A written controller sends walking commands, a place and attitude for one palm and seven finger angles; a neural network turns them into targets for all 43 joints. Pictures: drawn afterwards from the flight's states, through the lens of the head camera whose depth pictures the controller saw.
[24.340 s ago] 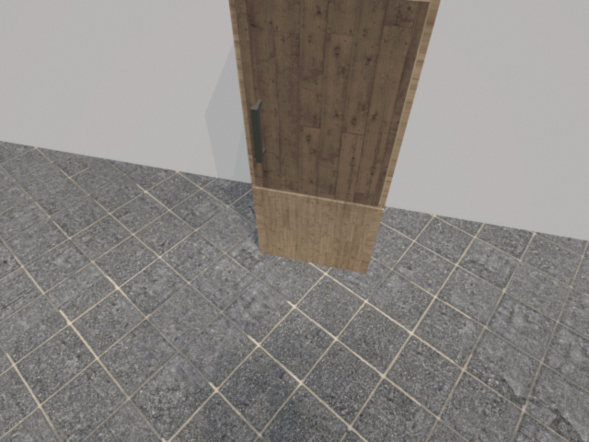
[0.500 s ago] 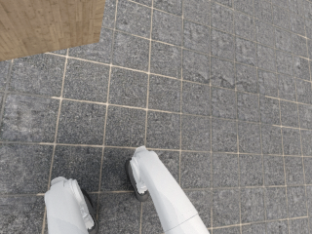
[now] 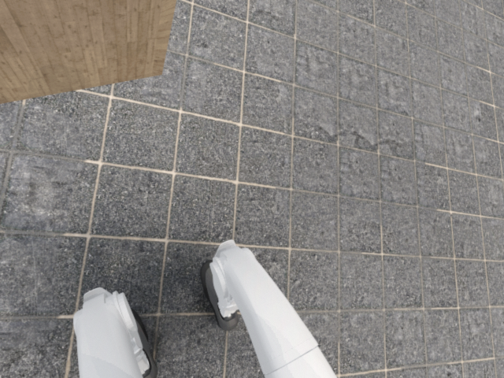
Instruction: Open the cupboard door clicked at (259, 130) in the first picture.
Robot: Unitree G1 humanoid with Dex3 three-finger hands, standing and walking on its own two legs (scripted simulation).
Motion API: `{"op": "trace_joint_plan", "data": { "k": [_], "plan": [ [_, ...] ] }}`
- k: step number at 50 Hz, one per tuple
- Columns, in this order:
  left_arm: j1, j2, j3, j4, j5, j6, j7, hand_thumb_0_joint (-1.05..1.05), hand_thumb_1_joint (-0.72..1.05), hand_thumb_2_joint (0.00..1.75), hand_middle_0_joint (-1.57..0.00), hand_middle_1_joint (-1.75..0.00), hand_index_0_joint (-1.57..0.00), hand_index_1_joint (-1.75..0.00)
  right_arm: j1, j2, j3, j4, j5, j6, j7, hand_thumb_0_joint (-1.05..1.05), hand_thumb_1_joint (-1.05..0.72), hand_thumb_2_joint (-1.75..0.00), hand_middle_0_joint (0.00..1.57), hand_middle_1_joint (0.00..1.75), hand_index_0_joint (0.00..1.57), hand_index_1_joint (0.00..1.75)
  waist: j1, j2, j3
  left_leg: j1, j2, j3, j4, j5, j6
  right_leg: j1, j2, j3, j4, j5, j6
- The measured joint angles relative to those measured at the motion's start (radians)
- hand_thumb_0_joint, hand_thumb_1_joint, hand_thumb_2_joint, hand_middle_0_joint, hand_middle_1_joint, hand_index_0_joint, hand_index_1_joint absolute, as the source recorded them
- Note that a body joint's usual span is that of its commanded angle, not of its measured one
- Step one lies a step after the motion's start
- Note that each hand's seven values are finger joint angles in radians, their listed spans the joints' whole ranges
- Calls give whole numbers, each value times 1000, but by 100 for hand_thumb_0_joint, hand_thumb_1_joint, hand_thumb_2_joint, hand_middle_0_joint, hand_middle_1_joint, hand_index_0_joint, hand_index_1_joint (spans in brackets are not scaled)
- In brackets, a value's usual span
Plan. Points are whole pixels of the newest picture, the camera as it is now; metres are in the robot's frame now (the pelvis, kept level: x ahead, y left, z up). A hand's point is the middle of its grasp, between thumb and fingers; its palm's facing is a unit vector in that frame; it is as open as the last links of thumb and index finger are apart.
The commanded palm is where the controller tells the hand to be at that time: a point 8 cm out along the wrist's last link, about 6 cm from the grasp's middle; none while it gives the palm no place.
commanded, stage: slide the fingers in behind the handle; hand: left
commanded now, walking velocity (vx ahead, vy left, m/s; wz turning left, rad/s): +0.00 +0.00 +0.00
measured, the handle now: out of the picture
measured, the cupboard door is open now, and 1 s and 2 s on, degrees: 0 0 0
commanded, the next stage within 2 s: move the hooked fingers beside the handle in 1.22 s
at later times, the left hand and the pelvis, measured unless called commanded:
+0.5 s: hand out of the picture +0.65 +0.29 +0.10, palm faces +0.21 -0.98 -0.05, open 13.9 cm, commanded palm +0.68 +0.23 +0.08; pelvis +0.00 -0.01 +0.00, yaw +1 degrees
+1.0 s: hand out of the picture +0.65 +0.27 +0.10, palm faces +0.22 -0.97 -0.03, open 13.8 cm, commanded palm +0.68 +0.22 +0.08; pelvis -0.01 -0.01 +0.00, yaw +2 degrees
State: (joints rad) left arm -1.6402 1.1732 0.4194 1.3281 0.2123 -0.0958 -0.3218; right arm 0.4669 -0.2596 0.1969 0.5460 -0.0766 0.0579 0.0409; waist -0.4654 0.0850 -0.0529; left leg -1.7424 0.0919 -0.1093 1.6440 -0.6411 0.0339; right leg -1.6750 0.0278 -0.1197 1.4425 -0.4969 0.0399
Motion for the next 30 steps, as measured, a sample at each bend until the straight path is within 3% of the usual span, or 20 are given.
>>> {"op": "trace_joint_plan", "data": {
  "k": [18,26,30],
  "plan": [
    [-17,-80,-22,-12,-16,-3,46,-2,-49,30,-30,-120,-29,-123,19,19,-14,29,-11,-12,18,0,-91,-90,20,30,20,30,6,-11,-1,14,-7,-8,-24,20,-9,16,-5,-7,-18,11,-9],
    [-19,-74,-44,9,12,-14,84,-2,-49,30,-30,-120,-30,-123,24,6,-16,19,-15,-17,20,0,-91,-90,20,30,20,30,3,0,2,13,-5,-3,-19,20,-8,11,-3,-2,-10,12,-9],
    [-22,-102,-33,2,-9,-21,81,-2,-49,30,-30,-120,-30,-123,22,12,-19,26,-16,-19,22,0,-91,-90,20,30,20,30,8,-4,3,13,-5,3,-18,21,-8,7,-3,4,-6,13,-8]
  ]
}}
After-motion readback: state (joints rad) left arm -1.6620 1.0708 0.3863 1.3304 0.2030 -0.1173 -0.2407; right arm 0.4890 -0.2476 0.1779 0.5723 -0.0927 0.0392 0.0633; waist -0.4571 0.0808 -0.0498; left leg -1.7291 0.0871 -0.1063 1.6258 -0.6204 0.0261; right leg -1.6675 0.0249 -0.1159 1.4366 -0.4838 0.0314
